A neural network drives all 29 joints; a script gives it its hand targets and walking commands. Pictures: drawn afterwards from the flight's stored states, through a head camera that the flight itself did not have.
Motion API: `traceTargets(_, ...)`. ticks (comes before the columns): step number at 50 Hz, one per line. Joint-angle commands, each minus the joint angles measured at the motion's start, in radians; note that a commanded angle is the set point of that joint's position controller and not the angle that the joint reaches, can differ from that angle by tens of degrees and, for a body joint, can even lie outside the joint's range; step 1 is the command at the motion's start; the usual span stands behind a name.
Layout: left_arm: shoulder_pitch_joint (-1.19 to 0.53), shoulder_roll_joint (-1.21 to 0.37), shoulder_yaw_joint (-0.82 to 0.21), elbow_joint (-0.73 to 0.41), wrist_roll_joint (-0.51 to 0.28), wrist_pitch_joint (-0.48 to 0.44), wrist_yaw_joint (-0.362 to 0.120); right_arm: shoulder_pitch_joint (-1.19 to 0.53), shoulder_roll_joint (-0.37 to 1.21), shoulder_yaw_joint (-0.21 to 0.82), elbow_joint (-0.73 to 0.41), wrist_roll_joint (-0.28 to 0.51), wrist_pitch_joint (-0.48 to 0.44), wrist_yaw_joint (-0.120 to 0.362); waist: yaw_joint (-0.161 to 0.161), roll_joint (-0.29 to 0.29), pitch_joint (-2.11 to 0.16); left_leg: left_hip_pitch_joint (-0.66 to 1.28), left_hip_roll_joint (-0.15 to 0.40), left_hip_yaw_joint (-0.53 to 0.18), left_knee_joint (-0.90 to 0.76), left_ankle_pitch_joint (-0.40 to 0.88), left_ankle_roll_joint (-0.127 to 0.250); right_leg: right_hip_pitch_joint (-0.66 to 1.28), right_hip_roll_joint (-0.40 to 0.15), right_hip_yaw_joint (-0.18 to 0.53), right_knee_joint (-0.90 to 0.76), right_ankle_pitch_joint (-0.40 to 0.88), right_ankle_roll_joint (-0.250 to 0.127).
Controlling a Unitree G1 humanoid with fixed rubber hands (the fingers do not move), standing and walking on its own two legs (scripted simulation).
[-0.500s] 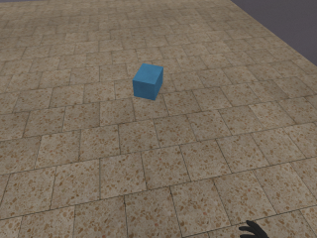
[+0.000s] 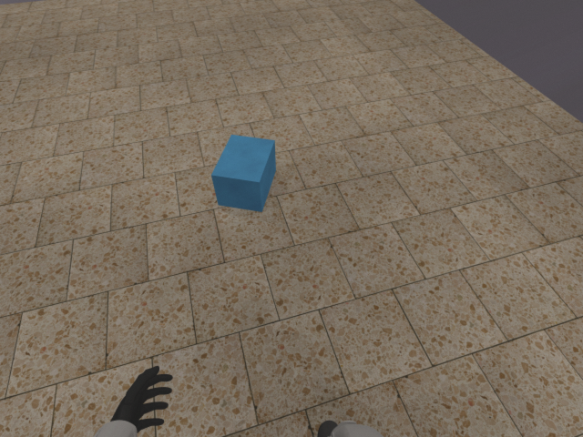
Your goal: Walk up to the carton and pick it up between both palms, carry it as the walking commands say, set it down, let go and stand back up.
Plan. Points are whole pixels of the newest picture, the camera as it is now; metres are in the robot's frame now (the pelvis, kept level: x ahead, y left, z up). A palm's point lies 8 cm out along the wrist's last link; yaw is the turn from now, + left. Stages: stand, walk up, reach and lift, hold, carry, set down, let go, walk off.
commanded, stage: walk up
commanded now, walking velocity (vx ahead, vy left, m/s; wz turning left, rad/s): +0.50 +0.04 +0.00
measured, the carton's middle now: (246, 172) +1.29 +0.07 -0.66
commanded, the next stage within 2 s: none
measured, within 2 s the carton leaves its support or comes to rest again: neither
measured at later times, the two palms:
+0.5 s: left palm out of the picture +0.14 +0.26 -0.11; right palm (369, 258) +0.43 -0.18 -0.10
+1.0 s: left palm (155, 182) +0.68 +0.25 -0.10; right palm (379, 273) +0.40 -0.20 -0.11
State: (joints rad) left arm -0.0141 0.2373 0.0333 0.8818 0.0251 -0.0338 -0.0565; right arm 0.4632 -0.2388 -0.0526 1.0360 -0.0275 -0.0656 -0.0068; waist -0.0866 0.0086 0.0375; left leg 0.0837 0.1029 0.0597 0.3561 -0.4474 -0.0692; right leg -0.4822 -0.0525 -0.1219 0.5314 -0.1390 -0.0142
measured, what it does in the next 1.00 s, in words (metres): walks ahead: left foot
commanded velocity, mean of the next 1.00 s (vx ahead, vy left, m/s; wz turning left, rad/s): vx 0.50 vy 0.03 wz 0.03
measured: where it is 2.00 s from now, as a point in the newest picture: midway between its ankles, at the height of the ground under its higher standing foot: (251, 278)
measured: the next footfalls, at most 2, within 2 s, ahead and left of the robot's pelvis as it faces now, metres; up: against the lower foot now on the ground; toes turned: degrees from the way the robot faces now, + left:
left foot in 0.54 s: +0.41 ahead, +0.17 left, +0.00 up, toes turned +8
right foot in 1.04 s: +0.69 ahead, -0.10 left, +0.00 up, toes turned -9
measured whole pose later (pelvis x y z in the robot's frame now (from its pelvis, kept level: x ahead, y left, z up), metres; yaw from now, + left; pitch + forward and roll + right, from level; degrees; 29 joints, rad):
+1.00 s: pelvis +0.50 +0.03 +0.02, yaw +0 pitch +0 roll +0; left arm 0.01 0.21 0.03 0.93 0.02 -0.01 -0.06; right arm 0.48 -0.18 -0.04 1.07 -0.03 -0.08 0.00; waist -0.09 -0.01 0.05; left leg 0.08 0.08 0.14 0.26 -0.34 -0.05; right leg -0.51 -0.09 -0.11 0.61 -0.13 0.03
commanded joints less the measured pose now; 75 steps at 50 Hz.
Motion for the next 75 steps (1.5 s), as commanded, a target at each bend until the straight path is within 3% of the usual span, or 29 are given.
traceTargets(1,0.475,0.234,0.086,0.110,0.028,-0.033,0.039,0.031,-0.073,-0.001,-0.036,0.009,-0.004,-0.004,0.235,-0.191,-0.291,-0.472,-0.004,0.025,0.660,0.129,0.095,0.738,-0.237,0.299,-0.067,-0.151,-0.042)
traceTargets(2,0.548,0.331,0.084,0.110,0.009,-0.028,0.045,-0.001,-0.058,-0.004,-0.087,0.030,-0.011,0.001,0.245,-0.342,-0.368,-0.637,-0.087,-0.095,0.862,-0.157,0.097,0.785,-0.462,0.761,-0.291,-0.216,-0.107)
traceTargets(4,0.344,0.232,0.058,0.074,0.004,-0.027,0.044,-0.095,-0.105,-0.016,-0.069,0.023,-0.010,0.009,0.163,-0.198,-0.157,-0.694,0.000,-0.132,0.960,-0.008,0.101,0.547,-0.355,0.576,-0.304,-0.177,-0.159)
traceTargets(7,0.294,0.131,0.032,0.086,-0.002,-0.042,0.060,-0.075,-0.069,-0.021,-0.035,-0.006,0.033,0.024,0.088,-0.013,-0.049,-0.600,0.035,-0.120,0.893,0.171,0.039,0.328,-0.311,0.379,-0.273,0.197,-0.090)
traceTargets(11,0.366,0.111,0.025,0.120,-0.004,-0.063,0.060,-0.156,-0.042,-0.019,-0.074,-0.012,0.072,0.056,0.086,-0.166,-0.012,-0.625,0.011,-0.067,0.792,0.287,0.036,0.290,-0.243,0.235,-0.279,0.231,-0.053)
traceTargets(18,0.501,0.115,0.038,0.128,0.003,-0.056,0.074,-0.435,-0.020,-0.001,-0.166,-0.004,0.073,0.085,0.161,-0.163,0.095,-0.719,0.003,-0.010,0.431,0.413,0.020,0.399,-0.260,0.144,-0.372,0.158,-0.055)
traceTargets(21,0.491,0.101,0.032,0.144,0.001,-0.052,0.060,-0.504,-0.004,0.006,-0.196,0.011,0.051,0.080,0.151,-0.260,0.083,-0.523,-0.013,0.038,0.266,0.357,0.045,0.339,-0.186,0.056,-0.411,-0.001,-0.066)
traceTargets(24,0.500,0.139,0.038,0.157,-0.005,-0.044,0.061,-0.459,-0.035,-0.006,-0.174,0.001,0.032,0.061,0.136,-0.161,0.077,-0.470,-0.043,0.090,0.191,0.273,0.051,0.388,-0.225,0.090,-0.333,0.147,-0.086)
traceTargets(26,0.491,0.144,0.036,0.163,-0.017,-0.037,0.063,-0.243,-0.084,-0.022,-0.099,-0.019,0.010,0.040,0.049,-0.043,-0.043,-0.206,-0.078,0.138,0.099,0.272,0.076,0.353,-0.161,0.034,-0.021,0.287,-0.060)
traceTargets(27,0.490,0.106,0.021,0.142,-0.016,-0.039,0.062,-0.069,-0.155,-0.045,-0.049,-0.035,-0.002,0.026,-0.009,0.066,-0.169,0.041,0.034,-0.011,0.103,0.212,0.114,0.189,-0.114,0.018,0.274,0.156,-0.030)
traceTargets(28,0.510,0.008,-0.006,0.088,-0.024,-0.045,0.061,0.035,-0.271,-0.069,-0.044,-0.033,-0.001,0.014,-0.054,0.332,-0.297,0.260,0.371,-0.483,-0.039,0.082,0.218,-0.124,0.004,0.021,0.613,-0.409,0.008)
traceTargets(29,0.465,0.067,0.030,0.109,-0.007,-0.040,0.062,0.068,-0.303,-0.064,-0.045,-0.015,-0.002,0.018,-0.053,0.154,-0.284,0.207,0.430,-0.658,-0.120,0.085,0.242,-0.214,-0.017,0.164,0.747,-0.392,-0.012)
traceTargets(31,0.396,0.054,0.025,0.106,-0.002,-0.039,0.052,-0.097,-0.188,-0.032,-0.059,-0.008,-0.017,0.022,0.046,0.061,-0.076,-0.045,0.328,-0.444,-0.102,0.334,0.211,-0.203,-0.101,0.186,0.756,-0.217,-0.009)
traceTargets(34,0.392,0.020,0.022,0.109,0.011,-0.008,0.033,-0.169,-0.071,-0.008,-0.064,-0.001,-0.037,0.022,0.111,0.129,-0.026,-0.208,0.198,-0.224,-0.121,0.488,0.159,-0.078,-0.102,0.137,0.617,-0.095,0.028)
traceTargets(38,0.256,0.017,0.020,0.081,0.012,0.028,0.011,-0.087,-0.093,-0.014,-0.045,0.006,-0.048,0.017,0.088,0.134,0.001,-0.192,0.211,-0.125,-0.154,0.564,0.155,-0.119,-0.089,0.101,0.522,-0.003,0.053)
traceTargets(44,0.024,0.017,0.008,0.011,-0.002,0.034,-0.012,-0.021,-0.092,-0.015,-0.041,0.000,-0.035,0.005,0.039,0.152,0.095,-0.159,0.178,-0.055,-0.239,0.407,0.140,-0.122,-0.060,0.052,0.213,0.125,0.061)
traceTargets(47,-0.029,0.022,0.003,-0.015,-0.005,0.015,-0.007,0.007,-0.085,-0.016,-0.007,-0.002,-0.024,0.001,0.030,0.244,0.090,-0.182,0.115,0.037,-0.227,0.372,0.150,0.011,-0.028,0.000,0.097,0.050,0.047)
traceTargets(49,-0.006,0.028,0.011,0.000,-0.001,0.004,0.007,0.035,-0.090,-0.016,0.021,-0.005,-0.013,-0.002,0.035,0.195,0.086,-0.164,0.133,0.016,-0.166,0.434,0.161,0.057,-0.009,-0.030,0.070,-0.025,0.041)
traceTargets(51,0.126,0.058,0.022,0.046,0.006,-0.012,0.021,0.033,-0.107,-0.020,0.040,0.003,-0.008,-0.005,0.100,0.090,0.022,-0.169,0.121,0.041,0.045,0.582,0.152,0.222,0.020,-0.053,-0.036,-0.034,0.021)
traceTargets(52,0.265,0.104,0.039,0.098,0.015,-0.027,0.033,0.034,-0.085,-0.012,0.039,0.004,-0.009,-0.005,0.153,0.013,-0.067,-0.259,0.075,0.067,0.258,0.604,0.129,0.426,0.005,-0.021,-0.063,-0.020,-0.006)
traceTargets(53,0.435,0.204,0.068,0.129,0.034,-0.040,0.047,0.043,-0.050,-0.001,0.003,0.005,-0.013,-0.007,0.212,-0.182,-0.214,-0.428,0.041,0.068,0.588,0.274,0.092,0.639,-0.253,0.265,-0.094,0.031,-0.049)
traceTargets(54,0.554,0.310,0.085,0.134,0.019,-0.036,0.059,0.075,-0.007,0.006,-0.025,0.018,-0.006,-0.008,0.229,-0.309,-0.333,-0.644,-0.076,-0.020,0.792,-0.150,0.067,0.810,-0.529,0.694,-0.226,0.166,-0.106)
traceTargets(55,0.526,0.301,0.078,0.145,-0.001,-0.023,0.062,0.038,-0.084,-0.022,-0.005,0.015,0.013,-0.009,0.182,-0.125,-0.285,-0.641,-0.027,-0.138,0.894,-0.099,0.054,0.675,-0.493,0.673,-0.231,0.254,-0.121)
traceTargets(58,0.285,0.094,0.045,0.107,-0.012,-0.033,0.070,0.006,-0.007,-0.022,0.020,0.006,0.038,0.008,0.082,-0.132,-0.044,-0.583,0.032,-0.099,0.850,0.100,0.028,0.337,-0.326,0.311,-0.242,0.362,-0.094)
traceTargets(60,0.299,0.073,0.033,0.113,-0.005,-0.041,0.066,-0.004,0.000,-0.020,0.017,0.000,0.069,0.020,0.067,-0.167,-0.034,-0.538,0.008,-0.058,0.826,0.153,0.031,0.254,-0.280,0.203,-0.228,0.417,-0.072)
traceTargets(65,0.389,0.090,0.036,0.119,0.004,-0.043,0.073,-0.153,-0.006,-0.013,-0.047,0.000,0.098,0.037,0.090,-0.197,-0.011,-0.594,-0.009,-0.019,0.650,0.238,0.022,0.276,-0.268,0.131,-0.258,0.423,-0.077)
traceTargets(72,0.445,0.124,0.062,0.103,0.012,-0.026,0.079,-0.323,-0.003,0.002,-0.116,0.008,0.093,0.057,0.128,-0.211,0.039,-0.524,-0.009,-0.001,0.329,0.270,0.014,0.284,-0.287,0.135,-0.354,0.014,-0.071)
traceTargets(74,0.425,0.104,0.055,0.123,0.008,-0.018,0.067,-0.322,-0.004,0.006,-0.122,0.018,0.062,0.048,0.108,-0.304,0.012,-0.392,-0.022,0.030,0.233,0.229,0.021,0.264,-0.200,0.058,-0.336,-0.120,-0.062)
traceTargets(75,0.446,0.100,0.049,0.137,0.002,-0.012,0.066,-0.284,-0.011,0.001,-0.105,0.020,0.047,0.040,0.098,-0.241,0.007,-0.318,-0.039,0.067,0.168,0.252,0.014,0.247,-0.187,0.059,-0.292,-0.156,-0.059)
